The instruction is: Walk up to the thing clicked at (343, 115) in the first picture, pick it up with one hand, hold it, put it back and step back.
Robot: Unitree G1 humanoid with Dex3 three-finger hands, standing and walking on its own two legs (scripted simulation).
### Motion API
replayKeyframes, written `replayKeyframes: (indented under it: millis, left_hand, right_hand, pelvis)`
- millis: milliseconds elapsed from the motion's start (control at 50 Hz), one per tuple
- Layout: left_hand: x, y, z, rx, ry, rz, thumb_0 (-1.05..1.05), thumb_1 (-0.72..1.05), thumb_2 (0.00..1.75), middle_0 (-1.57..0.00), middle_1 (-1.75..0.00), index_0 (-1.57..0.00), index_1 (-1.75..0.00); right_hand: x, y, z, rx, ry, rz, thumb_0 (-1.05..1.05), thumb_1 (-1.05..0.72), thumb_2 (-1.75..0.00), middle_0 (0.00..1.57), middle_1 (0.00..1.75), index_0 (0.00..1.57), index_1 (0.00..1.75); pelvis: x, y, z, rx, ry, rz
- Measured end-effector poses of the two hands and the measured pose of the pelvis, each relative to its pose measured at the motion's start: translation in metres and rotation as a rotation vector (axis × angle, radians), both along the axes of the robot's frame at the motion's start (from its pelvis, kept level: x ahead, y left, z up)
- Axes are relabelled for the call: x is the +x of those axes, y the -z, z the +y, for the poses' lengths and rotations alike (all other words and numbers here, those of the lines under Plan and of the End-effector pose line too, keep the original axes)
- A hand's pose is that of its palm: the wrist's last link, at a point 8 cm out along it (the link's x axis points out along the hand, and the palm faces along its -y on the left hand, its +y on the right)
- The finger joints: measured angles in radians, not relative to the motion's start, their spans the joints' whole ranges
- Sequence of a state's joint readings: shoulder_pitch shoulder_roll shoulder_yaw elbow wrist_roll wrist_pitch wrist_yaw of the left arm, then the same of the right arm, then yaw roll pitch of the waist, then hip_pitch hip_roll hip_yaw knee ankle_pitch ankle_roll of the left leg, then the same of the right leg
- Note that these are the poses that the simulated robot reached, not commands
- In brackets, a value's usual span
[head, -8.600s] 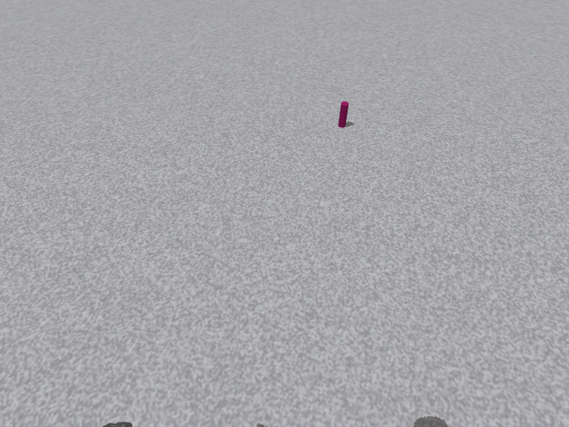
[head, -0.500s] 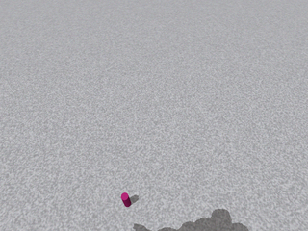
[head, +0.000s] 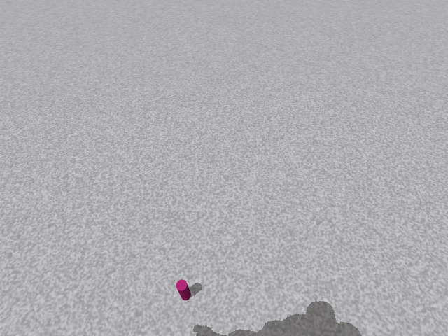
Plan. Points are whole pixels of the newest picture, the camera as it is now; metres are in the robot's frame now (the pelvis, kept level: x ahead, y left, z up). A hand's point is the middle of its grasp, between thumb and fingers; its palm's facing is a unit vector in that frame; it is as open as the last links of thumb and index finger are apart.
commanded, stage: go down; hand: left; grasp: from the side
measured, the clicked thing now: (184, 290) +0.37 +0.20 -0.71
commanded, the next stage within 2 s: none
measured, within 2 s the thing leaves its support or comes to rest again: neither
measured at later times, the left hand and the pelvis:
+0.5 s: hand (108, 325) +0.15 +0.27 -0.18, palm faces +0.03 -0.94 -0.34, open 14.8 cm; pelvis -0.01 +0.01 -0.04, yaw -1 degrees
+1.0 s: hand (105, 334) +0.14 +0.28 -0.21, palm faces +0.07 -0.95 -0.31, open 17.5 cm; pelvis -0.01 +0.01 -0.09, yaw -1 degrees
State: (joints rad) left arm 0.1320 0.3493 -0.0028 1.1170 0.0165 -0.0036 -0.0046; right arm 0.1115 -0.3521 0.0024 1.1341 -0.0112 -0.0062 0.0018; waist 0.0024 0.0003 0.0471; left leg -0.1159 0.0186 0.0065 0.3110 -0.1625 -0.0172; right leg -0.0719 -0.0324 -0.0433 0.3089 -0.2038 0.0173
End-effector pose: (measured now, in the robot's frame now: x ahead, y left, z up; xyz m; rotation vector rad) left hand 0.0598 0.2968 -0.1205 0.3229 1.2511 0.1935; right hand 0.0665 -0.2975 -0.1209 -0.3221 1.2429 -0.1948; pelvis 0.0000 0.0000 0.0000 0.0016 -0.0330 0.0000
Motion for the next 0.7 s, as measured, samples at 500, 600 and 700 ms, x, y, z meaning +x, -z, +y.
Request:
replayKeyframes:
  millis: [500, 600, 700]
  left_hand:
    - [0.083, 0.023, 0.017, 0.002, -0.017, -0.145, 0.00, -0.02, 0.22, -0.06, -0.12, -0.06, -0.11]
    - [0.075, 0.034, 0.019, -0.010, -0.022, -0.163, 0.00, -0.26, 0.13, -0.07, -0.10, -0.07, -0.09]
    - [0.074, 0.040, 0.020, -0.016, -0.024, -0.192, 0.00, -0.43, 0.08, -0.08, -0.10, -0.08, -0.09]
  right_hand:
    - [0.012, 0.020, 0.042, 0.057, 0.052, -0.235, 0.01, -0.89, -0.90, 0.20, 0.30, 0.20, 0.30]
    - [0.028, 0.027, 0.041, 0.034, 0.024, -0.292, 0.01, -0.86, -0.89, 0.20, 0.30, 0.20, 0.30]
    - [0.048, 0.031, 0.043, 0.015, -0.005, -0.356, 0.01, -0.85, -0.89, 0.20, 0.30, 0.20, 0.30]
  pelvis:
    - [-0.010, 0.038, 0.007, -0.012, 0.022, 0.207]
    - [-0.010, 0.053, 0.010, -0.017, 0.020, 0.245]
    - [-0.009, 0.066, 0.010, -0.023, 0.016, 0.271]
